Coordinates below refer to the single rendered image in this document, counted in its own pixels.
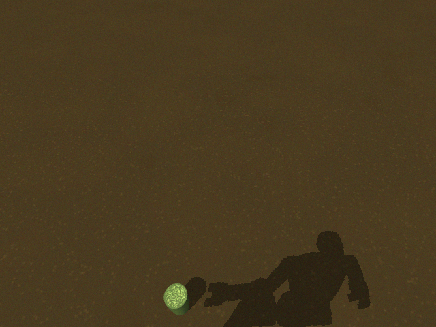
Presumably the cup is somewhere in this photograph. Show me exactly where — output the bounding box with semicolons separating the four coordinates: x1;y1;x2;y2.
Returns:
163;283;189;315

